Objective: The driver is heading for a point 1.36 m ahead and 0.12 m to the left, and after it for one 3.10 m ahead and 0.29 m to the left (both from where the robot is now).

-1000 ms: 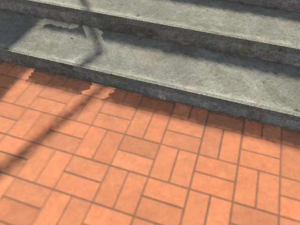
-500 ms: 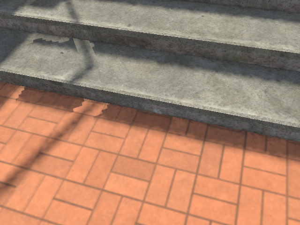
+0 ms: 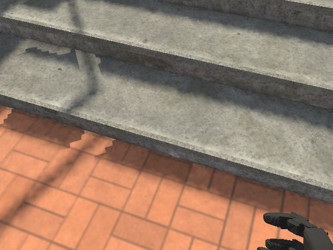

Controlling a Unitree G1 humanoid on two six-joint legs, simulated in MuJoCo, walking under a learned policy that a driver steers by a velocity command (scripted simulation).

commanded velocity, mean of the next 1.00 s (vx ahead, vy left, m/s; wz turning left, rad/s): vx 0.50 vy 0.00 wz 0.00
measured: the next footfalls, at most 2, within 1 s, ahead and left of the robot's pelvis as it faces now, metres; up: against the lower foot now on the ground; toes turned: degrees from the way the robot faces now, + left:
right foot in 0.52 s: +0.44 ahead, -0.16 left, +0.00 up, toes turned -1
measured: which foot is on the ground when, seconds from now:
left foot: down 0.00-0.52, up 0.54-1.00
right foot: up 0.00-0.50, down 0.52-1.00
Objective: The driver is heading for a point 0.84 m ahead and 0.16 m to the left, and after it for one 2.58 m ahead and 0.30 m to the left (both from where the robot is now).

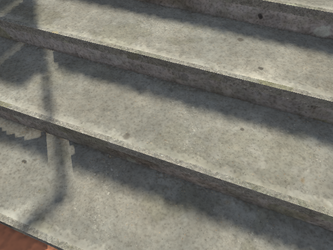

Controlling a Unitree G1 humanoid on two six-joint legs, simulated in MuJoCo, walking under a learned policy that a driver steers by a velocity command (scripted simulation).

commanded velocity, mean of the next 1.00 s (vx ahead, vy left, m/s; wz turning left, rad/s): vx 0.20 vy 0.00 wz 0.00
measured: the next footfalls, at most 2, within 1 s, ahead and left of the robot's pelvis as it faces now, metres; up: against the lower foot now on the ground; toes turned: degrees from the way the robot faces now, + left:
left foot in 0.06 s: +0.17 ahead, +0.11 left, +0.00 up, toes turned +1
right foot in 0.50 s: +0.40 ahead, -0.08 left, +0.14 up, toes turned -5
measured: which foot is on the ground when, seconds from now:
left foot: up 0.00-0.04, down 0.06-0.54, up 0.56-0.94, down 0.96-1.00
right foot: down 0.00-0.06, up 0.08-0.48, down 0.50-1.00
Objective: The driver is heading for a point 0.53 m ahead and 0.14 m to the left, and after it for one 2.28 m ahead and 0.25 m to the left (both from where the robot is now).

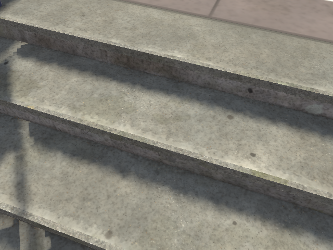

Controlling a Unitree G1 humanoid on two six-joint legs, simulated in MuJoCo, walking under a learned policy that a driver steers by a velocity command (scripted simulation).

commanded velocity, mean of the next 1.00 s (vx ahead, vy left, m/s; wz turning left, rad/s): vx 0.35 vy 0.00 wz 0.00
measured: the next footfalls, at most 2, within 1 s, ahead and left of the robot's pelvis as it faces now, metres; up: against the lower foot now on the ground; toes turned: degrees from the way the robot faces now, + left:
left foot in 0.66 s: +0.31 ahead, +0.16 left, +0.00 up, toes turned +1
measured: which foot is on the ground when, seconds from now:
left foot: down 0.00-0.22, up 0.24-0.64, down 0.66-1.00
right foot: down 0.00-0.66, up 0.68-1.00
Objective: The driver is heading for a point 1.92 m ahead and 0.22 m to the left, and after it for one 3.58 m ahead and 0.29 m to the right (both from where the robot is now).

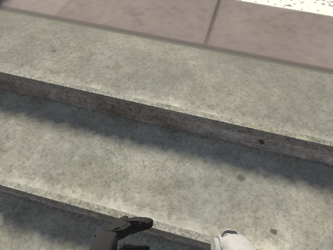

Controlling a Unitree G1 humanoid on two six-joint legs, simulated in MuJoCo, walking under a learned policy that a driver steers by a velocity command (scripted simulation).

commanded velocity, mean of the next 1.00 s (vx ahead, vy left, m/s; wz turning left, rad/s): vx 0.07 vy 0.00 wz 0.00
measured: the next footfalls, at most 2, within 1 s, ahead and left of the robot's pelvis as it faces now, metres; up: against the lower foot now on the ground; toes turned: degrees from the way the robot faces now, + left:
right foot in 0.06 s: +0.22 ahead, -0.10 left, +0.13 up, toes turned -4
left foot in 0.50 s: +0.26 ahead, +0.13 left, +0.13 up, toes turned +2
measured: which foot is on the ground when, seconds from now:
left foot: down 0.00-0.08, up 0.10-0.48, down 0.50-1.00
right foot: up 0.00-0.04, down 0.06-1.00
